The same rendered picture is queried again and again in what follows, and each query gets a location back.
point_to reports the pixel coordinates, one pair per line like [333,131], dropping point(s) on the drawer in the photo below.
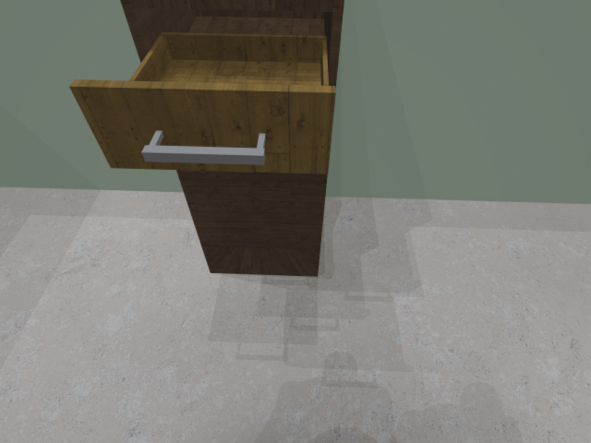
[219,90]

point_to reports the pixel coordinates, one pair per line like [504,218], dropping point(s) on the handle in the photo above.
[156,153]

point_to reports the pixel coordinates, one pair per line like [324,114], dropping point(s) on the cabinet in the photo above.
[249,223]

